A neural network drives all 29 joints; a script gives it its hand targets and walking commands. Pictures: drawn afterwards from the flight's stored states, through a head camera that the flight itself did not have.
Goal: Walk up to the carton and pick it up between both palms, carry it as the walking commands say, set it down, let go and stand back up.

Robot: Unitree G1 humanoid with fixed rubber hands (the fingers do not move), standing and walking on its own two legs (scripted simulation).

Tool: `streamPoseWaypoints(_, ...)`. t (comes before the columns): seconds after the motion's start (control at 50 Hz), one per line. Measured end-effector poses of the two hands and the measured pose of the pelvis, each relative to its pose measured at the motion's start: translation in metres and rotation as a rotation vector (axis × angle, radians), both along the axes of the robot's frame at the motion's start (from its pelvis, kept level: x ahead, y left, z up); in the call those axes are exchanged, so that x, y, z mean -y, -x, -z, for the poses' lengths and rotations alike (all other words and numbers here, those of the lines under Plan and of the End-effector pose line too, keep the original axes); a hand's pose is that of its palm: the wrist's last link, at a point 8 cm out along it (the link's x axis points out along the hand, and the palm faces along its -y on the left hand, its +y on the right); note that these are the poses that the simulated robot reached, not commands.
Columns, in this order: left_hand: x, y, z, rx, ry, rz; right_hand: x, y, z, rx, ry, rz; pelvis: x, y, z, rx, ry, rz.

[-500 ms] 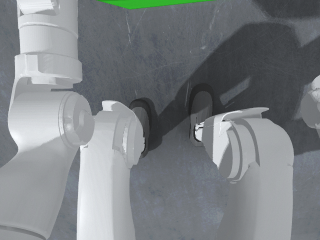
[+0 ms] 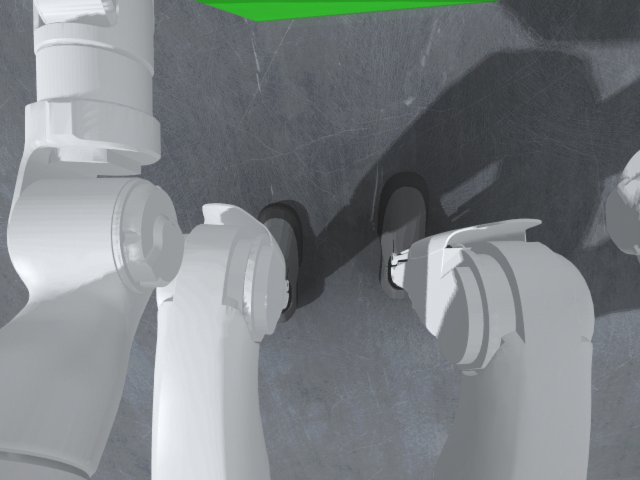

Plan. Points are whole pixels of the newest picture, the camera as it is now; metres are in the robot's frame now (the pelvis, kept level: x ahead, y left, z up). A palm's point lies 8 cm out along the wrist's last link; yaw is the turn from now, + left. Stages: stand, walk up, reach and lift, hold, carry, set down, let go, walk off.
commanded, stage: set down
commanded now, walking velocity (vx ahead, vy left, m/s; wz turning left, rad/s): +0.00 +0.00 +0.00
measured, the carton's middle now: out of the picture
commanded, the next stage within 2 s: none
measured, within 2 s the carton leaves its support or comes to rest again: neither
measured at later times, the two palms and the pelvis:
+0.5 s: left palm out of the picture +0.56 +0.16 -0.20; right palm out of the picture +0.58 -0.22 -0.20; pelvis +0.00 +0.00 -0.01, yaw +0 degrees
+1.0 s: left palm out of the picture +0.57 +0.16 -0.20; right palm out of the picture +0.58 -0.23 -0.20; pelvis +0.00 +0.00 -0.01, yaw +0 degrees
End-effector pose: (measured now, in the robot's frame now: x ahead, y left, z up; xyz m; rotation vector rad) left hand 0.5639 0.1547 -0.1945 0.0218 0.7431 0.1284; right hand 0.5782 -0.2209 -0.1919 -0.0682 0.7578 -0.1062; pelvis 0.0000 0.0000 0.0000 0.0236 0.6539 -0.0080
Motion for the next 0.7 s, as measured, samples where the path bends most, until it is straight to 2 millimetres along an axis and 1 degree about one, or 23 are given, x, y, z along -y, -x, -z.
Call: streamPoseWaypoints(0.7,-0.0048,-0.0005,0.0062,0.02,0.071,0.022,0.005,-0.002,0.0044,0.012,-0.045,-0.054,0.0015,0.0006,0.0099,0.007,-0.004,-0.001)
